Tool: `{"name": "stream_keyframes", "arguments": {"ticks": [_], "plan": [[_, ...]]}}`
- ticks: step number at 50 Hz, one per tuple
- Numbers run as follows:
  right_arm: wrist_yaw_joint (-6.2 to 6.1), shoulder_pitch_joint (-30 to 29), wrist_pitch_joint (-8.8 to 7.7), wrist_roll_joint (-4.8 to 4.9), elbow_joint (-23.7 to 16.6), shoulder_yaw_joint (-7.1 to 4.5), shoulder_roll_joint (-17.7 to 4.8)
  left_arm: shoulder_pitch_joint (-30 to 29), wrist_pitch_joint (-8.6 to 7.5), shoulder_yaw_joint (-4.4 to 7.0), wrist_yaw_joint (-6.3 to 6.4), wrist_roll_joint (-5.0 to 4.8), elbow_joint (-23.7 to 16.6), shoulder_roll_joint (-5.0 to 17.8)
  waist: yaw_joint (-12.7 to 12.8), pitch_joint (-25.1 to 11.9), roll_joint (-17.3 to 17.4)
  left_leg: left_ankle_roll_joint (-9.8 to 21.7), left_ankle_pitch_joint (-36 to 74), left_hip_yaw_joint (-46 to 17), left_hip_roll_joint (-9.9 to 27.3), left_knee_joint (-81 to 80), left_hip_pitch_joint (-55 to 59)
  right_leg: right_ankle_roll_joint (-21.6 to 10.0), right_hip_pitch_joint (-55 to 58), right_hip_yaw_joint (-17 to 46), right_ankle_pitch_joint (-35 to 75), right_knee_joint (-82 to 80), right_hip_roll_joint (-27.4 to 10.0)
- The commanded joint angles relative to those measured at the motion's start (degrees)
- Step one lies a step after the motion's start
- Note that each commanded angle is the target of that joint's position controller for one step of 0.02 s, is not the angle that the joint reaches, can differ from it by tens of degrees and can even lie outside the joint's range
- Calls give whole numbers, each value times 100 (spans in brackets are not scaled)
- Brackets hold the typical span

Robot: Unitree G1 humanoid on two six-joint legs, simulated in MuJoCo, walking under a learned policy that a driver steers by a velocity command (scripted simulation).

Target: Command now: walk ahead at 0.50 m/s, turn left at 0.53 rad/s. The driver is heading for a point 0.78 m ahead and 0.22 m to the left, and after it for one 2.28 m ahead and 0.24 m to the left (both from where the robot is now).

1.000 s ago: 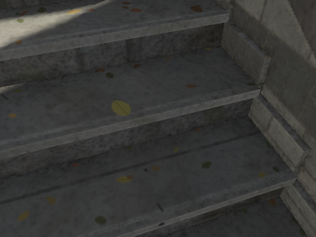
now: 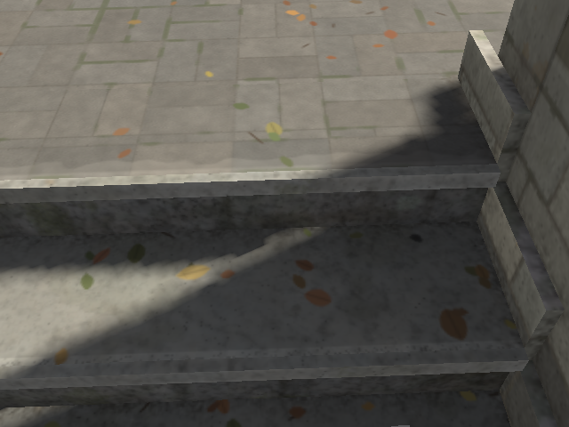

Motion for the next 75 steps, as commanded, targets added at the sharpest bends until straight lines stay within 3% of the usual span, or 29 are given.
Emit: {"name": "stream_keyframes", "arguments": {"ticks": [1, 4, 9, 10, 11, 12, 13, 15, 18, 24, 34, 38, 41, 44, 45, 46, 48, 52, 53, 54, 55, 56, 60, 66, 71, 72, 73, 74, 75], "plan": [[-44, -1277, -304, -285, -824, 93, -325, -563, 15, -233, 122, -209, -561, -317, 422, 411, 468, 747, 805, -1179, 823, -2387, -1631, 148, 639, -1084, -913, 16, -202], [4, 568, -298, -332, -311, 73, -473, -1748, -82, -329, 417, -68, -1194, 6, -289, 249, 414, 765, 1178, -1966, 1297, -2227, 848, 268, -942, -766, -1189, -1526, -474], [254, -413, -449, 734, -1157, -180, -1649, 23, 162, 87, 150, -97, -1171, 578, 1096, -375, 1468, 1239, 8066, -1255, 1214, -1807, -1013, 883, 4935, -2068, -1438, -4893, 690], [254, -440, -495, 505, -1227, -59, -848, 1609, 58, 306, 366, 68, -716, 1107, 1352, -1397, 38, 568, 7537, -1133, 775, 873, -1448, 99, 6590, -354, -191, -6013, -260], [327, 393, -428, -41, -1151, 112, -10, 3039, 63, 278, 328, 130, -192, 1417, 1194, -3092, -1687, 234, 1783, -1347, 7, 2865, -2619, -1503, 8418, 3794, -484, -8381, -2358], [361, -411, -256, 191, -1087, -136, -588, 3400, 88, 238, 352, 270, -132, 1283, 1625, -1343, -1300, 194, 2212, -1870, 305, 5288, -3745, -927, 7026, 5223, -3799, -9455, -2162], [323, -963, -323, 298, -1155, -155, -391, 2520, -30, 258, 389, 37, 38, 1232, 1196, 72, -1287, 173, 2551, -1180, 610, 6200, -4420, -545, 5735, 4222, -4952, -9571, -1864], [150, -622, -310, 120, -997, -115, -155, 1422, -71, 107, 285, -242, 151, 237, 378, 53, -208, 426, 2674, -881, 902, 6551, -3881, -430, 4655, 2060, -3578, -8930, -1803], [4, -1087, -59, 218, -1262, -53, 18, 754, -137, -120, 372, -30, 353, -806, -49, 184, 39, 794, 2364, -925, 1168, 6783, -3920, -161, 4037, 691, -2720, -9271, -1572], [163, -1848, 117, 377, -1659, -53, -587, 1094, -508, -237, 196, 247, 480, -429, -126, 805, -68, 895, 1948, -553, 1489, 6817, -4671, 61, 4341, -1084, -1987, -10429, -1536], [124, -3938, -19, 384, -2729, 452, 78, 3338, -298, -382, 404, 684, 1378, -460, 749, 1206, -40, 1383, 952, -371, 1821, 7529, -7612, -194, 7915, -1867, -730, -11179, -2091], [287, -5448, 368, 186, -3630, 533, -46, 3009, -268, -305, 117, 486, 1290, -307, 513, 1085, 72, 1185, 1584, 763, 2003, 4124, -4185, -182, 5852, -2708, -731, -12451, -1715], [324, -4373, 494, 338, -3482, 287, -398, 2932, -615, -261, -157, 76, 1247, 125, -446, 1051, -915, 813, 450, 1585, 743, 3898, -2311, -274, 6364, -3120, 6945, -11309, -2092], [142, -818, 279, 391, -2407, -59, -1233, 3781, -652, 77, -237, 423, 919, 764, -1013, -2062, -202, 1603, 2706, -996, 1026, 1833, 4200, 728, 4199, -1975, 5129, -7577, -1175], [46, 282, 296, 109, -1838, -188, -1644, 3000, -594, 257, -424, 280, 670, 616, -1141, -1936, 692, 1690, 2597, -3646, 1946, -530, 4793, 1012, 2528, -1477, -580, -5890, -202], [-86, 1075, 231, -26, -1375, -461, -2055, 2816, -413, 394, -476, -75, 585, 424, -1087, -2196, 445, 1293, 2476, -4943, 2572, -1304, 3651, 974, 3101, -135, 3, -3429, 32], [-145, -54, -35, 129, -1209, -396, -1486, 2261, -547, 365, -327, -99, 538, -200, -441, -512, 1371, 975, 1678, -3844, 2176, -1147, 855, 921, 2448, 236, 646, -1316, -181], [12, -1827, -176, -277, -1220, -16, -361, 1285, -392, 105, -24, -275, 170, -558, 449, 178, -221, 478, 97, -2351, 2279, -1590, -1160, 90, 1477, 387, 1038, -554, -313], [-330, -1769, -248, 231, -1004, -96, -240, 812, -171, 7, 588, -275, -557, -820, 575, 435, 479, 399, -545, -1753, 2241, -2209, -607, 544, 1481, -108, -431, -1366, -226], [-447, -1756, -397, 376, -961, -16, -284, 681, -78, 69, 789, -305, -569, -492, 517, 897, 56, 197, 235, -1258, 2099, -2623, -932, 689, 1615, -134, -160, -2079, -301], [-180, -2001, -537, -231, -1225, -96, -450, 1053, -181, 104, 193, -308, -229, -290, 720, 501, 711, 319, 1271, -878, 2017, -2143, -1115, 374, 1430, -356, 210, -22, -297], [-77, -2076, -528, -352, -1230, -139, -493, 1451, -273, 92, -40, -371, -37, -375, 771, 560, 524, 360, 1755, -507, 1968, -2109, -1014, 239, 928, -364, -100, 908, -111], [-14, -521, -346, -535, -606, 5, -565, 272, -311, 44, 35, -329, -612, -75, 354, 437, 153, 28, 3017, 188, 1713, -1988, 736, -225, -690, -416, 259, 988, 126], [14, 347, -363, -161, -708, 49, -1039, -1104, 153, 34, 219, -342, -1289, -16, -57, 363, 778, 295, 6342, 734, 2174, -2566, 1715, 867, -114, -1862, -826, -2459, -247], [-51, -1141, -586, 222, -1635, -380, -2176, 371, 3, 290, 258, -354, -1021, 408, 698, 59, 874, 135, 10575, 942, 2425, -929, 1972, 630, 3004, -2325, -1228, -5351, 905], [-84, -925, -593, -28, -1745, -358, -1729, 1150, -73, 376, 421, -458, -770, 708, 521, -828, 82, -282, 9800, 742, 2102, 413, 550, -179, 4996, -761, 985, -5286, 527], [-39, -1646, -472, -114, -2125, -270, -1292, 2244, -114, 431, 535, -62, -490, 830, 1042, -1735, -1381, -566, 1914, 424, 960, 2725, -1161, -1035, 6582, 1698, 1209, -7519, -441], [144, -2052, -308, 291, -2409, -347, -1380, 1942, -138, 460, 496, 265, -717, 1052, 1093, -1495, -1082, -213, 407, -1086, 224, 4485, -1857, -887, 5811, 3600, -1563, -8969, -806], [82, -1974, -309, 431, -2355, -299, -1031, 1405, -316, 464, 501, 82, -630, 994, 784, -278, -389, -54, 895, -1457, 404, 5040, -2354, -686, 4639, 3143, -2679, -8878, -724]]}}
Velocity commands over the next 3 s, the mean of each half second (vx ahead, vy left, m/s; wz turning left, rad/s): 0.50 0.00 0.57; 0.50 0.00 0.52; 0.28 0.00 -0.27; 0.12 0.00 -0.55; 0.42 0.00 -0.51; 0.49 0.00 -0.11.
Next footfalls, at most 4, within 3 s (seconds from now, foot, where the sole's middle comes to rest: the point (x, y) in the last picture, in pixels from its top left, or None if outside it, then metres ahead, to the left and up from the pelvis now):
0.18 right None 0.32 -0.17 -0.57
0.84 left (143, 336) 0.58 0.29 -0.41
1.40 right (161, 157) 0.90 0.28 -0.24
1.90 left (43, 163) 0.89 0.52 -0.24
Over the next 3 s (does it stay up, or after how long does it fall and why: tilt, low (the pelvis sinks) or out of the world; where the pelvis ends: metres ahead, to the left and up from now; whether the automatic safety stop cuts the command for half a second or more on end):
stays up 1.35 0.26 0.51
